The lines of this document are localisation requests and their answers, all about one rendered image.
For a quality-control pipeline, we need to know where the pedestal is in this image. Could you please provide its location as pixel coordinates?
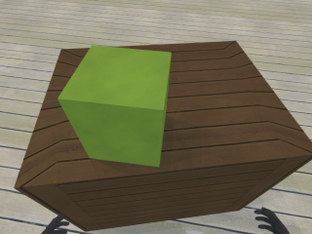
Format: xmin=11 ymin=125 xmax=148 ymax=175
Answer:
xmin=14 ymin=41 xmax=312 ymax=232

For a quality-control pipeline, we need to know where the right robot hand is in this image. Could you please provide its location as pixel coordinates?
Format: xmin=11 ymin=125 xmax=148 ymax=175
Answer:
xmin=254 ymin=207 xmax=290 ymax=234

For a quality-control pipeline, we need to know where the carton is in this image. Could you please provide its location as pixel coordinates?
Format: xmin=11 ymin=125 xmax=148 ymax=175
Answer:
xmin=58 ymin=45 xmax=172 ymax=167

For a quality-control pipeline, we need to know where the left robot hand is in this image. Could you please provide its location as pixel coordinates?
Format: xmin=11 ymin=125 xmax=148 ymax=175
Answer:
xmin=41 ymin=214 xmax=69 ymax=234

